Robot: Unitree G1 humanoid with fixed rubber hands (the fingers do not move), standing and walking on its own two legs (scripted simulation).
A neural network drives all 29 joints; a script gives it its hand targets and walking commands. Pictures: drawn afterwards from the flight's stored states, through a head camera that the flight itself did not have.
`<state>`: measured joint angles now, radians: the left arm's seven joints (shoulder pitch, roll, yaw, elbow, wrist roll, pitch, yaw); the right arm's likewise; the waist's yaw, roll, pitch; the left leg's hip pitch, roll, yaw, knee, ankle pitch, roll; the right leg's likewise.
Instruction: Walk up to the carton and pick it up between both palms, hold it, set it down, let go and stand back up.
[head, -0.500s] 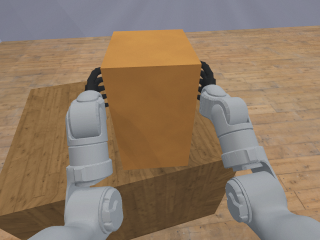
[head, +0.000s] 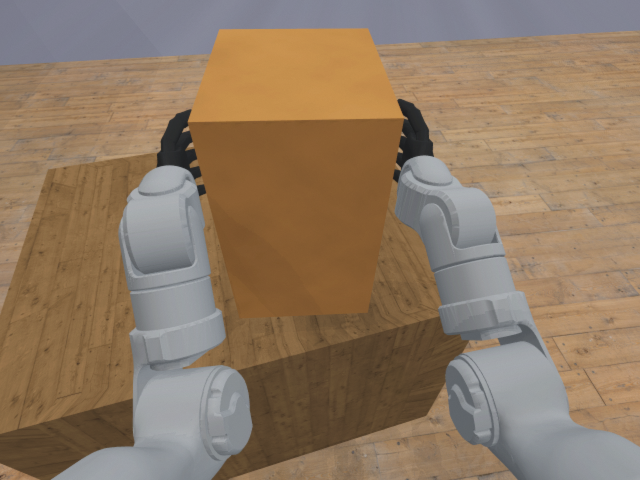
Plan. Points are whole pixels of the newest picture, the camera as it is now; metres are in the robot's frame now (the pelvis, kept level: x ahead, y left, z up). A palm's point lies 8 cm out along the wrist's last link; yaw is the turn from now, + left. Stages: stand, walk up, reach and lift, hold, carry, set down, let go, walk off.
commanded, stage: hold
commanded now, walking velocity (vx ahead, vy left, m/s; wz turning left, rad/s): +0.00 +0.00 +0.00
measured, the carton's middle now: (299, 182) +0.40 +0.02 +0.18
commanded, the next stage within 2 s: none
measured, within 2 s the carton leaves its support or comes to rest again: neither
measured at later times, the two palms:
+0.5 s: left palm (152, 182) +0.32 +0.15 +0.25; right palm (425, 150) +0.34 -0.11 +0.26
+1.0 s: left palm (177, 177) +0.33 +0.13 +0.24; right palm (439, 153) +0.35 -0.13 +0.25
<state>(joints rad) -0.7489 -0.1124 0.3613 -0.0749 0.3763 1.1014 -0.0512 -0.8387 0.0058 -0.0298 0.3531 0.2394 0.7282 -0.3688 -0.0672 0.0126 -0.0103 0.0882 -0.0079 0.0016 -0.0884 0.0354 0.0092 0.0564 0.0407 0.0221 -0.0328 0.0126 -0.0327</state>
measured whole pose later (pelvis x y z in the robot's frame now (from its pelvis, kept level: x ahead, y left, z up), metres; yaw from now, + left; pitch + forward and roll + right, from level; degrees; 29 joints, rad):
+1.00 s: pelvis -0.03 -0.01 +0.00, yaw +4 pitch -5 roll +0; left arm -0.80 -0.08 0.27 0.01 0.37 0.98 -0.03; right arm -0.85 -0.03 -0.07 0.40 0.28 0.58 -0.36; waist -0.13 -0.08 -0.02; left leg -0.06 0.00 -0.06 0.26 -0.12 -0.01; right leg -0.02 0.04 -0.08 0.19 -0.09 -0.05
